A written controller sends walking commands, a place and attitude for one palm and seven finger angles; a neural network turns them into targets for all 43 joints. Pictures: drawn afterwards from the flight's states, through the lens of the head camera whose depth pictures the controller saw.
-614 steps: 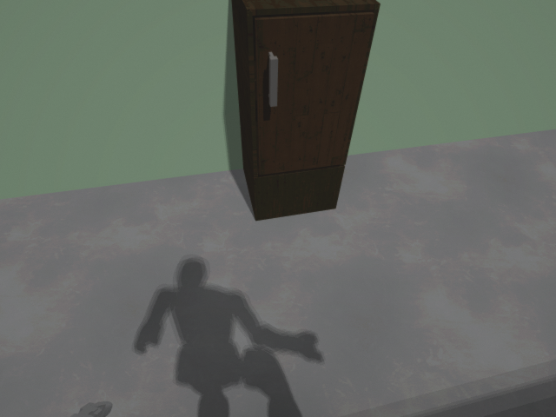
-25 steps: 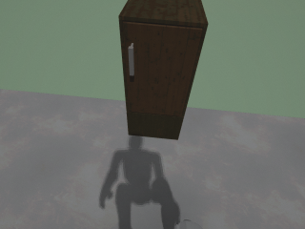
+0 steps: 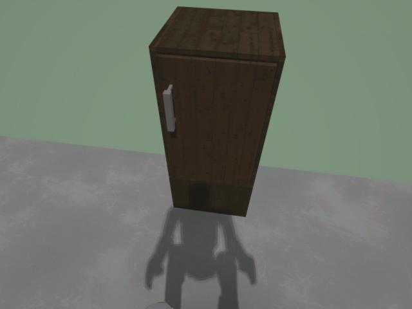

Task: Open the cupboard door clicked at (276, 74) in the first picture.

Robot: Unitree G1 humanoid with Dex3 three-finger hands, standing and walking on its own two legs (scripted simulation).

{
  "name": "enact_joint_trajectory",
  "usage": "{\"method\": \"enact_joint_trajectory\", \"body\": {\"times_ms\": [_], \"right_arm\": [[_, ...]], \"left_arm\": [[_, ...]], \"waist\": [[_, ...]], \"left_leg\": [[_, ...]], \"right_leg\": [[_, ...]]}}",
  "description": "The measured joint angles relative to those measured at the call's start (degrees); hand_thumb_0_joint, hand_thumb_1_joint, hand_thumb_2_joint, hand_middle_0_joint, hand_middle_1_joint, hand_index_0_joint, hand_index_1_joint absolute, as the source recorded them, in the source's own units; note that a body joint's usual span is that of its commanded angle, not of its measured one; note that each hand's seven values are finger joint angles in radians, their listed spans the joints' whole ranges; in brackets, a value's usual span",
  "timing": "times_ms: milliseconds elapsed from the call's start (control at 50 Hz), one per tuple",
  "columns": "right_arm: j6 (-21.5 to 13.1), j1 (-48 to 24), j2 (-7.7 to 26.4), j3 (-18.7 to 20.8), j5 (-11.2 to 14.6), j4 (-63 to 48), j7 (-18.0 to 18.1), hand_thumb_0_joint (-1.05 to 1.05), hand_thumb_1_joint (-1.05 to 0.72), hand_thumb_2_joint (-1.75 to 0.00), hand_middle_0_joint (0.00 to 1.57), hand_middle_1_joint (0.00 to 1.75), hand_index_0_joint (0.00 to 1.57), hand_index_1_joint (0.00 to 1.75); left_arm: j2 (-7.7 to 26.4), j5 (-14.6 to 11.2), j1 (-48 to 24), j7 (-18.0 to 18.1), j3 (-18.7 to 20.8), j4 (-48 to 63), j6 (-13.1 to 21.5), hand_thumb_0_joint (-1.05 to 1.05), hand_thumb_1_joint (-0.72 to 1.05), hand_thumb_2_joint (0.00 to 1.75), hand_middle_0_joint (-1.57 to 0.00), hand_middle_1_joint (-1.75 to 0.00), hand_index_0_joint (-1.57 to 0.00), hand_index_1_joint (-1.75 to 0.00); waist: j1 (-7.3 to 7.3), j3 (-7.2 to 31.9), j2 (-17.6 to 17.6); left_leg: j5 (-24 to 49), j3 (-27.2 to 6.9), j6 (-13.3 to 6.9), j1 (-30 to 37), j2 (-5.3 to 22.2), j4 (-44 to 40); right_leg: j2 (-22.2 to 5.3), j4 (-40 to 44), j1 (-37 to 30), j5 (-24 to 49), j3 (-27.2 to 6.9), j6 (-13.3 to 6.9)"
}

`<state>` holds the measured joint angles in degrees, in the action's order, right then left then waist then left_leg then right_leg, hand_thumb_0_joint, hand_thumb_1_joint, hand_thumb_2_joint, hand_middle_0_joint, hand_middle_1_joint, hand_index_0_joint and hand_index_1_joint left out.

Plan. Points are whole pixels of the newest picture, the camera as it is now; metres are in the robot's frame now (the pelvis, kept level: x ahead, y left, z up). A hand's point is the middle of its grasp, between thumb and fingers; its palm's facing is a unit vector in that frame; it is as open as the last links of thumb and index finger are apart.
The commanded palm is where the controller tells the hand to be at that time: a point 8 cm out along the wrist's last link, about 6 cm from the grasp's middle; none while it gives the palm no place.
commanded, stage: take the last steps up to it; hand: left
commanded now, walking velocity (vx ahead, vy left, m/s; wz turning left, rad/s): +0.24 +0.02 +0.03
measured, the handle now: (170, 108) +0.74 +0.16 -0.04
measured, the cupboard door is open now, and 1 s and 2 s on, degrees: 0 0 0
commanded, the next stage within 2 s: come to a stop and stand still in 0.22 s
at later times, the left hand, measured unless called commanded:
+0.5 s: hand (125, 298) +0.19 +0.20 -0.18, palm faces +0.03 -0.97 -0.24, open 7.3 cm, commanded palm none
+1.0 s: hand (108, 305) +0.17 +0.24 -0.18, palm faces +0.03 -0.97 -0.24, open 7.4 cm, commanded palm none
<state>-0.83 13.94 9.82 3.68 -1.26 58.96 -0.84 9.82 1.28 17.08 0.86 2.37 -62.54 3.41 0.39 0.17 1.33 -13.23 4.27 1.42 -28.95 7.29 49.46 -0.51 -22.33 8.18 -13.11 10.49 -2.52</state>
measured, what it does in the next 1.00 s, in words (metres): walks ahead: left foot, then right foot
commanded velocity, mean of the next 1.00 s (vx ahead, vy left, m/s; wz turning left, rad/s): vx -0.03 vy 0.02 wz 0.00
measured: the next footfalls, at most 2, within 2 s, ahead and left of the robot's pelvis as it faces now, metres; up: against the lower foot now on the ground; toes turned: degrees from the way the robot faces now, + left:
left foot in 0.14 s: +0.15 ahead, +0.14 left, +0.00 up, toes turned +8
right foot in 0.50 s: +0.21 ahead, -0.05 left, +0.00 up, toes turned -1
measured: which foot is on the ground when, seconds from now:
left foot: up 0.00-0.12, down 0.14-0.54, up 0.56-0.86, down 0.88-1.00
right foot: down 0.00-0.14, up 0.16-0.48, down 0.50-1.00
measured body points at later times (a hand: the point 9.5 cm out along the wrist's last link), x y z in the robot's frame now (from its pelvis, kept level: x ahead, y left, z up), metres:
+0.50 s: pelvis +0.15 +0.01 -0.01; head +0.16 +0.01 +0.44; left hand +0.19 +0.25 -0.16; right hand +0.13 -0.20 -0.17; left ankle +0.11 +0.13 -0.74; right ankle +0.21 -0.10 -0.74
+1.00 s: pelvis +0.11 +0.04 -0.02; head +0.08 +0.04 +0.43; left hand +0.17 +0.29 -0.16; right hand +0.18 -0.22 -0.15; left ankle +0.10 +0.15 -0.74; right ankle +0.19 -0.08 -0.73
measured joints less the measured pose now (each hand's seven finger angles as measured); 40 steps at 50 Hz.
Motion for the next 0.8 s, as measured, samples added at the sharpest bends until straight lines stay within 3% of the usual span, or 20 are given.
{"method": "enact_joint_trajectory", "body": {"times_ms": [140,200,240,300,400,460,500,540,600,700,800], "right_arm": [[-1.9,-3.3,-0.5,-0.9,0.1,-1.4,-0.5,0.0,-0.91,-0.89,0.2,0.3,0.2,0.3],[-2.8,-4.0,-1.6,-1.5,-0.1,-1.7,0.2,0.0,-0.91,-0.89,0.2,0.3,0.2,0.3],[-3.1,-3.2,-2.2,-1.4,0.4,-1.7,1.0,0.0,-0.92,-0.89,0.2,0.3,0.2,0.3],[-3.6,-2.0,-1.4,-1.0,0.6,-1.5,2.2,-0.02,-0.95,-0.89,0.2,0.3,0.2,0.3],[-2.7,1.6,-1.1,-1.8,0.4,1.5,2.5,-0.02,-0.94,-0.89,0.2,0.3,0.2,0.3],[-1.3,2.9,-1.9,-2.3,0.3,3.4,2.7,-0.01,-0.93,-0.89,0.2,0.3,0.2,0.3],[-0.4,3.6,-2.6,-2.4,0.5,4.4,2.7,0.0,-0.92,-0.89,0.2,0.3,0.2,0.3],[0.6,3.4,-2.5,-2.1,0.9,5.1,2.5,0.0,-0.92,-0.89,0.2,0.3,0.2,0.3],[2.0,2.4,-1.9,-1.3,1.4,4.4,2.5,0.0,-0.91,-0.89,0.2,0.3,0.2,0.3],[3.4,-0.5,-1.1,-0.6,1.4,3.2,2.3,0.01,-0.91,-0.89,0.2,0.3,0.2,0.3],[3.5,-2.7,-0.2,-0.2,1.3,1.2,1.8,0.01,-0.91,-0.89,0.2,0.3,0.2,0.3]], "left_arm": [[-0.8,0.0,5.6,-0.6,-0.2,-2.3,-0.9,0.0,0.92,0.9,-0.2,-0.29,-0.2,-0.3],[-0.9,-0.1,5.9,-0.7,-0.3,-3.2,-2.3,0.0,0.91,0.9,-0.2,-0.29,-0.2,-0.3],[-1.0,0.0,5.5,-0.9,-0.3,-3.4,-2.8,0.0,0.91,0.9,-0.2,-0.29,-0.2,-0.3],[-1.2,0.1,3.7,-1.0,-0.2,-2.7,-2.8,0.0,0.91,0.9,-0.2,-0.29,-0.2,-0.3],[-0.8,0.0,-1.1,-0.3,-0.1,0.0,-3.0,0.0,0.91,0.9,-0.2,-0.29,-0.2,-0.3],[0.3,-0.2,-3.4,0.6,-0.1,0.9,-3.3,0.01,0.93,0.9,-0.2,-0.29,-0.2,-0.3],[0.9,-0.3,-4.0,0.6,-0.2,1.5,-2.9,0.01,0.93,0.9,-0.2,-0.29,-0.2,-0.3],[0.6,-0.2,-4.8,0.8,-0.5,1.4,-2.6,0.01,0.93,0.9,-0.2,-0.29,-0.2,-0.3],[-0.6,-0.2,-6.8,0.7,-1.1,1.9,-2.8,0.0,0.92,0.9,-0.2,-0.29,-0.2,-0.3],[-1.8,0.0,-10.1,1.5,-0.7,4.0,-3.5,0.0,0.92,0.9,-0.2,-0.29,-0.2,-0.3],[-1.3,0.5,-10.7,1.5,-0.2,5.3,-4.3,0.0,0.91,0.9,-0.2,-0.29,-0.2,-0.3]], "waist": [[-2.83,-0.1,-1.4],[-2.94,-1.3,-3.2],[-2.48,-1.5,-3.4],[-1.41,-1.6,-3.4],[-0.6,-1.9,-3.2],[0.0,-2.6,-3.1],[0.03,-2.8,-3.3],[0.22,-3.0,-1.8],[1.63,-4.2,0.6],[0.41,-6.2,0.4],[-0.61,-5.8,-1.0]], "left_leg": [[1.7,2.0,-1.2,9.4,-2.4,-17.6],[-0.9,3.9,-3.3,10.6,-3.9,-15.5],[-1.7,4.9,-3.7,12.9,-4.5,-17.6],[-0.6,5.8,-3.6,16.5,-5.5,-22.4],[-0.1,5.3,-3.1,20.6,-6.4,-26.9],[-2.0,4.6,-2.0,21.6,-6.2,-25.4],[-4.4,4.8,-1.0,21.6,-6.1,-22.5],[-6.9,4.4,-0.2,20.6,-4.7,-18.9],[-13.1,1.7,-0.1,16.8,-4.6,-11.6],[-18.3,-1.6,0.2,9.8,-6.9,4.1],[-15.8,-2.2,0.6,9.9,-6.9,0.9]], "right_leg": [[-1.7,-6.1,-1.6,-7.4,0.0,2.7],[-3.2,-23.8,5.2,-14.3,-3.7,1.6],[-3.4,-33.6,10.5,-13.9,-4.9,1.4],[-4.3,-38.6,16.3,-9.9,-5.5,2.0],[-5.2,-30.4,19.0,-4.6,-5.9,3.3],[-4.8,-19.8,15.8,-1.5,-5.9,3.7],[-4.8,-11.9,12.3,4.3,-5.9,3.8],[-3.6,-11.7,11.6,1.6,-5.5,2.0],[-3.0,-12.3,11.7,-0.6,-3.8,0.4],[-3.8,-9.4,11.9,2.0,-3.5,0.0],[-4.4,-7.1,12.6,4.8,-3.8,0.8]]}}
